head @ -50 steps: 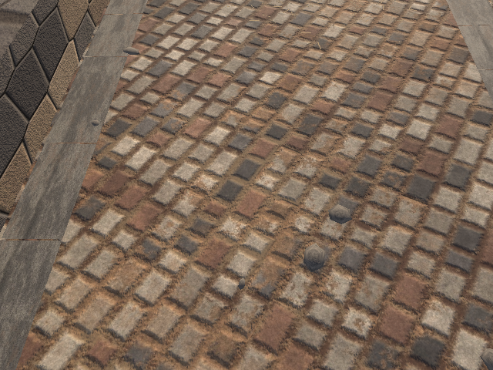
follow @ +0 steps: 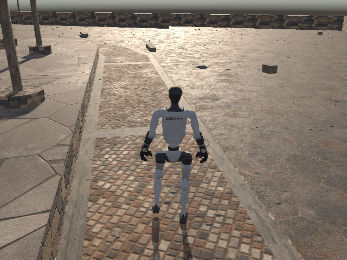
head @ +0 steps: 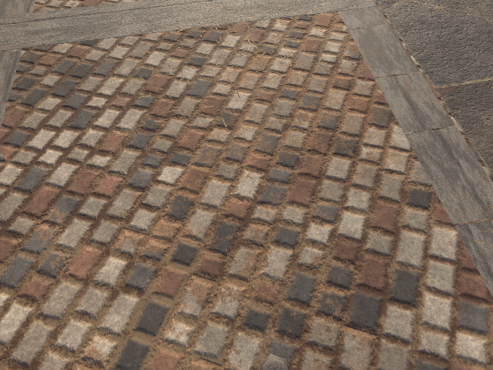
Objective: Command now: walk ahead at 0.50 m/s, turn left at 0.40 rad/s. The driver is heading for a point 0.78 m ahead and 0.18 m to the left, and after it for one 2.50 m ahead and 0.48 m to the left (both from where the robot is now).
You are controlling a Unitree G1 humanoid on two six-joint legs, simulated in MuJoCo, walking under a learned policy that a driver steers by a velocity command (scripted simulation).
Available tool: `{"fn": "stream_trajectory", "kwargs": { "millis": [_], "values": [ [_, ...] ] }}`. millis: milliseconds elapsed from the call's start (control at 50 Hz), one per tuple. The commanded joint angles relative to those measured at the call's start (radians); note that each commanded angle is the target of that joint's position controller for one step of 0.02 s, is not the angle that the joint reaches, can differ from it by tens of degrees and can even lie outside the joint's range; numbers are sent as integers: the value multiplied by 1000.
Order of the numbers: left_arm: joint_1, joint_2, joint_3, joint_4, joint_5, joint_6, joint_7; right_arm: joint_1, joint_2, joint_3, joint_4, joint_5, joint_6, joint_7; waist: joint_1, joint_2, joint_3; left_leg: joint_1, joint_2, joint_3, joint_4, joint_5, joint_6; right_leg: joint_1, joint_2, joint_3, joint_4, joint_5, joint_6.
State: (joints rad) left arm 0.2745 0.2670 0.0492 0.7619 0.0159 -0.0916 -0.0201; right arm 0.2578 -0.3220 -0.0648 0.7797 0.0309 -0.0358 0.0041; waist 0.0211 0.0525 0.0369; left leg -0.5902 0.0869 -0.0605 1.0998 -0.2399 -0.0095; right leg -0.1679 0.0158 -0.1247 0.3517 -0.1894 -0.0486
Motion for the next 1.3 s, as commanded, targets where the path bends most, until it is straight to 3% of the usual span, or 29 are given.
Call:
{"fn": "stream_trajectory", "kwargs": {
  "millis": [20,100,200,260,300,320,340,360,380,400,420,440,520,620,720,780,800,820,840,860,900,940,980,1040,1100,1180,1260,1280,1300],
  "values": [
    [-53,123,36,-44,5,-31,11,18,-32,-12,-60,-5,5,-1,-25,-113,-1,-96,42,-65,-69,131,-12,56,-275,143,-221,237,-142],
    [-29,158,46,-18,-3,-19,26,-102,-3,3,-101,-9,-4,26,17,-93,36,-75,29,4,-302,290,0,88,-260,22,-237,261,-121],
    [49,196,63,28,-27,14,30,-242,-1,11,-180,-8,-4,56,61,-77,81,-119,11,76,-444,224,48,243,-307,-39,-185,352,-106],
    [36,234,73,28,-37,36,38,-212,-37,-7,-204,-9,2,65,11,-123,17,1,-66,155,-461,87,101,302,-309,-82,-25,770,-75],
    [11,249,76,19,-45,51,46,-3,-108,-50,-163,-5,9,54,-116,-130,-109,295,-149,188,-509,68,159,237,-274,-114,282,933,-40],
    [12,226,64,8,-37,46,49,164,-175,-85,-121,-4,19,35,-198,-73,-194,595,-122,85,-556,108,205,32,-234,-116,552,719,3],
    [111,68,16,-46,7,22,33,154,-295,-105,-118,4,17,21,-80,211,-258,953,151,-448,-599,16,382,-451,-41,-69,926,-271,75],
    [37,116,13,-63,-21,-20,20,176,-237,-83,-157,-5,-2,26,-132,113,-426,1030,255,-795,-775,-150,465,-579,26,193,1069,-422,72],
    [-82,178,30,-98,-62,-43,10,145,-174,-65,-147,-15,-17,30,-157,46,-284,943,230,-659,-819,-101,399,-665,-30,228,1053,-326,47],
    [-101,166,24,-108,-59,-55,13,90,-148,-56,-147,-12,-25,30,-112,-14,-181,798,188,-533,-818,-21,361,-645,-74,222,963,-236,32],
    [-95,165,27,-94,-31,-56,20,20,-114,-46,-157,-11,-27,28,-65,-54,-115,657,145,-431,-822,98,331,-584,-107,217,871,-188,38],
    [-72,176,35,-87,-15,-48,22,-23,-89,-36,-174,-23,-29,23,-30,-33,-96,561,116,-367,-839,202,322,-509,-128,225,818,-150,47],
    [-81,129,25,-96,3,-10,22,-21,-119,-43,-167,-21,-33,2,-4,-31,-54,385,63,-246,-882,375,320,-436,-118,183,644,-58,111],
    [-268,82,2,-139,-9,-15,9,49,-139,-48,-132,-11,-18,-19,-81,19,-29,319,-13,-169,-861,224,236,-335,-43,158,266,275,130],
    [-309,128,17,-154,-19,-35,-13,119,-119,-41,-84,-10,-14,-20,-97,50,-21,473,75,-271,-771,171,211,-327,-45,189,154,239,73],
    [-162,167,43,-119,-14,-43,-7,95,-105,-36,-82,-16,-7,-17,-11,68,-68,510,46,-264,-613,394,172,-141,-21,144,95,149,4],
    [-27,206,56,-101,-1,-47,-1,92,-66,-19,-96,-26,-7,-14,51,21,-196,435,-6,-214,-397,363,139,84,-121,234,130,169,-55],
    [101,295,81,-73,11,-39,0,220,-8,1,-105,-10,-17,-15,38,-218,-354,107,-149,-97,-34,72,55,456,-328,619,99,13,-214],
    [151,245,73,-41,-17,-32,-14,234,-32,4,-101,-1,-26,-16,50,-340,-357,-92,-177,-115,135,-336,35,514,-405,912,-50,-243,-261],
    [103,176,52,-47,-32,-28,-13,136,-110,-16,-107,9,-28,-14,66,-216,-205,-180,-122,-139,208,-277,39,407,-385,829,-75,-362,-219],
    [0,131,32,-58,-15,-14,-8,-3,-104,-14,-142,-15,-32,-12,36,-106,-45,-166,-44,-64,131,-141,42,168,-302,599,-112,-197,-179],
    [-32,105,20,-55,-4,-17,-5,11,-72,-14,-135,-22,-31,-6,-7,-142,-29,-75,4,-48,35,-68,36,60,-242,487,-153,-40,-164],
    [-20,115,22,-41,-14,-22,-3,24,-39,-6,-128,-22,-26,-4,-16,-154,-37,-54,14,-22,-31,-45,22,33,-227,414,-181,67,-179],
    [13,156,33,-18,-28,-16,5,-80,-11,8,-164,-37,-37,-7,4,-122,-15,-67,16,1,-232,68,-5,24,-211,359,-207,179,-192],
    [54,177,39,3,-38,-1,15,-178,6,16,-179,-32,-51,3,35,-119,-4,10,-22,16,-442,226,-25,5,-175,300,-194,209,-166],
    [131,182,42,34,-46,19,23,-280,-11,11,-203,-18,-68,21,62,-128,3,81,-62,10,-569,279,-26,41,-200,343,-140,182,-149],
    [116,190,48,35,-43,37,33,-166,-77,-20,-173,-17,-83,18,-33,-149,-52,316,-75,17,-675,192,31,54,-196,384,16,249,-96],
    [109,154,35,25,-35,35,31,-44,-120,-40,-149,-29,-86,9,-93,-127,-144,520,-22,-16,-661,190,69,-19,-137,346,186,254,-64],
    [103,81,10,-12,-6,32,31,130,-195,-58,-131,-41,-79,-3,-157,21,-312,796,183,-217,-627,181,128,-196,-51,267,503,-13,-20]
  ]
}}
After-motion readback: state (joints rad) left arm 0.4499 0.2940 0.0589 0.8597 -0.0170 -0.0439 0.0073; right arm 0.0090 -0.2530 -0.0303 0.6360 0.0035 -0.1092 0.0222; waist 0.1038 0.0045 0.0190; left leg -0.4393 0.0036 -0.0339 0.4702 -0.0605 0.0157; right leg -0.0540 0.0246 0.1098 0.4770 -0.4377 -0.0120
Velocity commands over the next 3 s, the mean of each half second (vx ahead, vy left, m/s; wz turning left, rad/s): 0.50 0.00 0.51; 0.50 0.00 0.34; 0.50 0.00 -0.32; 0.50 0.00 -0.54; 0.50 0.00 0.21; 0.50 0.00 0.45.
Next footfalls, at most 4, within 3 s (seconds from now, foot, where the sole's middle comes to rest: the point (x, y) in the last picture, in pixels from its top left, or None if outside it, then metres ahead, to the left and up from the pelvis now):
0.32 left None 0.32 0.15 -0.78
0.80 right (256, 311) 0.66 0.05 -0.78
1.28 left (149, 270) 0.79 0.38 -0.78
1.78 right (223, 188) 1.11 0.17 -0.78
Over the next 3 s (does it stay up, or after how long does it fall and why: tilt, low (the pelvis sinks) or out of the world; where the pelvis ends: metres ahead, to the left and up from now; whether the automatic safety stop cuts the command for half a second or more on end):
stays up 1.64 0.29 0.00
